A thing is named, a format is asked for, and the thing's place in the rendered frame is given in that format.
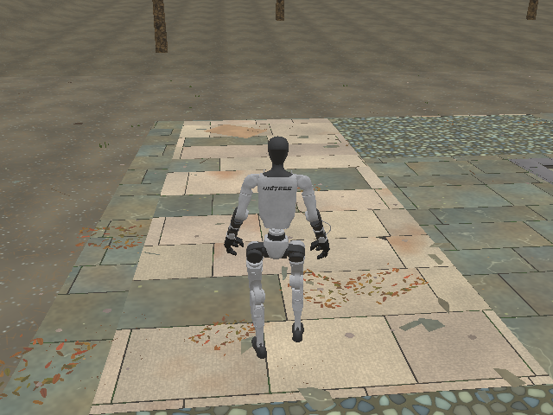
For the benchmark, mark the robot left hand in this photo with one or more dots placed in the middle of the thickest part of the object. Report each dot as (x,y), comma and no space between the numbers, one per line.
(233,242)

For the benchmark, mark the robot right hand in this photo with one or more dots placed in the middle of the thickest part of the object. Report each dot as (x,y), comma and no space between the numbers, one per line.
(321,246)

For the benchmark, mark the robot left shin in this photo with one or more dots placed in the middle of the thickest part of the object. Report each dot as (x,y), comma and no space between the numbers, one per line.
(257,316)

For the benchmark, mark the left robot upper arm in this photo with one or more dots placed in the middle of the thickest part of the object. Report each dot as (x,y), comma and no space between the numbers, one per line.
(245,196)

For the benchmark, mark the robot left thigh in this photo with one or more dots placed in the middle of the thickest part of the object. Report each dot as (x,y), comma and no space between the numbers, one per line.
(254,264)

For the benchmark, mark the right robot upper arm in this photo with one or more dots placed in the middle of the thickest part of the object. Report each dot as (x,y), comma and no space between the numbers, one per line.
(308,195)

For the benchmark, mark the right robot forearm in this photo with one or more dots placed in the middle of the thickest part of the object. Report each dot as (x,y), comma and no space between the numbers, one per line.
(318,229)

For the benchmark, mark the left robot forearm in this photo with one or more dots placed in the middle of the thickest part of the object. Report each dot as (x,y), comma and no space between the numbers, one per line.
(234,226)

